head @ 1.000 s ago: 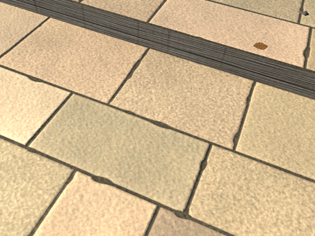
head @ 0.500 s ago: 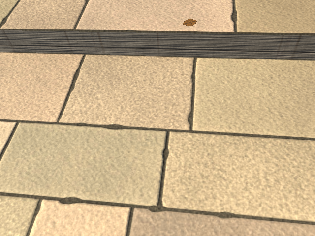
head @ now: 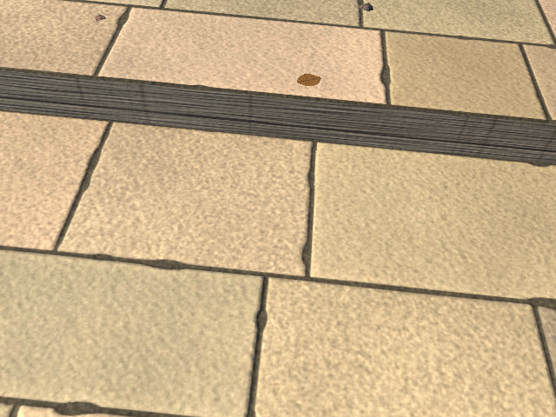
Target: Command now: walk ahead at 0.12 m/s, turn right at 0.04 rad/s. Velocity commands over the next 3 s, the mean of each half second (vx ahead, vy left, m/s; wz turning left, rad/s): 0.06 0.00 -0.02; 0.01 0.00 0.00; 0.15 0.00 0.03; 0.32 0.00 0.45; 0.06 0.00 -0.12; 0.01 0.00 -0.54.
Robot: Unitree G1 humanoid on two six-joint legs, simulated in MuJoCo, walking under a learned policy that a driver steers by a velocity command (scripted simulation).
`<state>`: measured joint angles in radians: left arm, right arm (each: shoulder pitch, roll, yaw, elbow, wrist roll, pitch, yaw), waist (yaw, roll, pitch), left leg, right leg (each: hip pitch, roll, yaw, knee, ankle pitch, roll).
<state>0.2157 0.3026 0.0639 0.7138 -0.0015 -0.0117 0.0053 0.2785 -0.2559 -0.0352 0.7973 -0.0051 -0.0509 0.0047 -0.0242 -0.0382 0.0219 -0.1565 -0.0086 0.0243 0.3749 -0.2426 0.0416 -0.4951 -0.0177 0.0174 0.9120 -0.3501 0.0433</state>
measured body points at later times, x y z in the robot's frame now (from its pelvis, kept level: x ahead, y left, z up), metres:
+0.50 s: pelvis +0.07 -0.03 -0.02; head +0.09 -0.03 +0.43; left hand +0.23 +0.22 -0.12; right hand +0.15 -0.31 -0.15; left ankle -0.03 +0.10 -0.75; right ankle +0.11 -0.14 -0.75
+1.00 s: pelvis +0.05 -0.03 -0.01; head +0.06 -0.03 +0.44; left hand +0.16 +0.23 -0.15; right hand +0.04 -0.28 -0.16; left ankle -0.03 +0.10 -0.75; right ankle +0.11 -0.14 -0.75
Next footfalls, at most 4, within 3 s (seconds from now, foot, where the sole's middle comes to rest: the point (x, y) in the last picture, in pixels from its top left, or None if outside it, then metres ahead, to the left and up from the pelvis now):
0.16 right None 0.15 -0.14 -0.78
1.92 left None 0.45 0.13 -0.78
2.52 right None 0.44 -0.10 -0.78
3.00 left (212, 413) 0.49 0.13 -0.78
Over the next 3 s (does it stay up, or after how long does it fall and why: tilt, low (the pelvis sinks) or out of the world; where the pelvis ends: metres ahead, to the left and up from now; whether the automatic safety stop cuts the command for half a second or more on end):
stays up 0.42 0.02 -0.01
